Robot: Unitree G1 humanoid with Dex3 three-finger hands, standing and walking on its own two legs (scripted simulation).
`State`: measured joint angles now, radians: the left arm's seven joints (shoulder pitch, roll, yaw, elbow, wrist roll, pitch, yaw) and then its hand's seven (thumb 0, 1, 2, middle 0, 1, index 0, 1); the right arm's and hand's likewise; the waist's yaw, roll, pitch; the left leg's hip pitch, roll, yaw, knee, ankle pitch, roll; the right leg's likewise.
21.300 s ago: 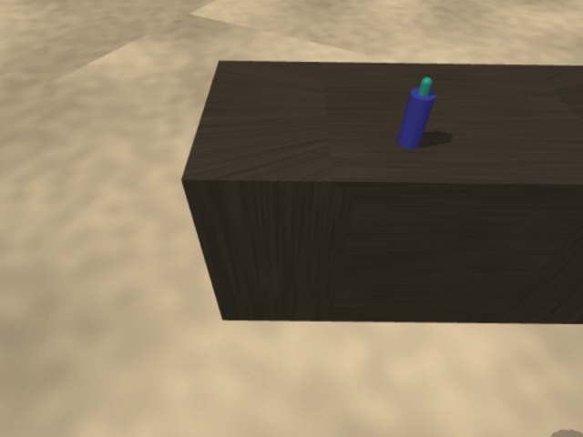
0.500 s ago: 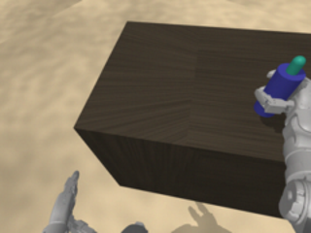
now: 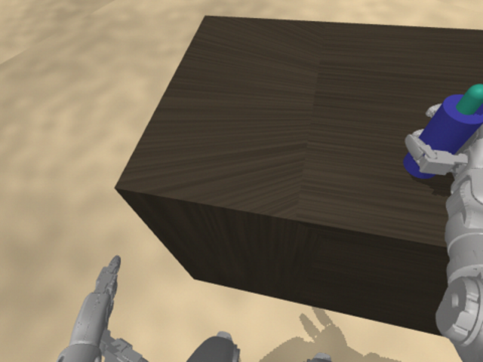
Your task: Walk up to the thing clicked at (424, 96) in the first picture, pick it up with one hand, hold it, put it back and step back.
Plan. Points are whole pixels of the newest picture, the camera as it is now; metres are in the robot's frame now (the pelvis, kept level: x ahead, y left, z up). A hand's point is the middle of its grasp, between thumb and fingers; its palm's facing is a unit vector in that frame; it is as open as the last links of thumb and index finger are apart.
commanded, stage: lower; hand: right
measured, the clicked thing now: (446, 132) +0.49 -0.21 +0.09
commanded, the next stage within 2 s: loosen in 0.32 s
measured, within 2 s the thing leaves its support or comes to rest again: rests again in 0.30 s
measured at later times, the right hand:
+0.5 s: hand (426, 148) +0.49 -0.20 +0.05, palm faces +0.19 +0.98 +0.01, open 7.9 cm
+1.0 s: hand (431, 145) +0.49 -0.21 +0.05, palm faces +0.19 +0.98 +0.01, open 12.9 cm
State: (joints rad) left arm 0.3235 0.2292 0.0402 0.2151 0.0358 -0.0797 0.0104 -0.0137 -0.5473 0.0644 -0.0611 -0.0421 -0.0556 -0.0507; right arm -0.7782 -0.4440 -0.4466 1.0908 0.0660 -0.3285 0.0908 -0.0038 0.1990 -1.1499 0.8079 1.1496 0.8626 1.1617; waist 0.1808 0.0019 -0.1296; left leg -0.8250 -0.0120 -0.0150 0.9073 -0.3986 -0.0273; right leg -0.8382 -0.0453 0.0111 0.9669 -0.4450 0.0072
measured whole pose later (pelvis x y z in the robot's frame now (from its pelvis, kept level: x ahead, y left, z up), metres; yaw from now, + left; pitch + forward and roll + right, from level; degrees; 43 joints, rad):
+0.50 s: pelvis -0.01 +0.00 -0.01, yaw +0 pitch +20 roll +2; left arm 0.34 0.23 0.04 0.12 0.05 -0.04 0.00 -0.01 -0.54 0.05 -0.06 -0.04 -0.06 -0.05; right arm -0.79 -0.46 -0.47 1.10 0.04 -0.37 0.08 -0.01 0.19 -1.14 0.81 1.14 0.87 1.15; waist 0.20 0.00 -0.13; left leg -0.91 -0.02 0.00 0.99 -0.43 -0.02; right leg -0.93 -0.05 0.03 1.05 -0.47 0.01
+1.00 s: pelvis -0.01 +0.00 -0.02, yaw +0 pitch +20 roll +2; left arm 0.37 0.24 0.04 0.09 0.04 -0.02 -0.01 -0.01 -0.53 0.05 -0.06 -0.05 -0.06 -0.05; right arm -0.81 -0.48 -0.47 1.10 0.05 -0.35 0.09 0.00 0.38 -0.25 0.69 0.46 0.69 0.46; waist 0.20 0.00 -0.13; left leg -0.93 -0.02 0.00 1.01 -0.44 -0.02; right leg -0.94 -0.05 0.03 1.07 -0.48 0.01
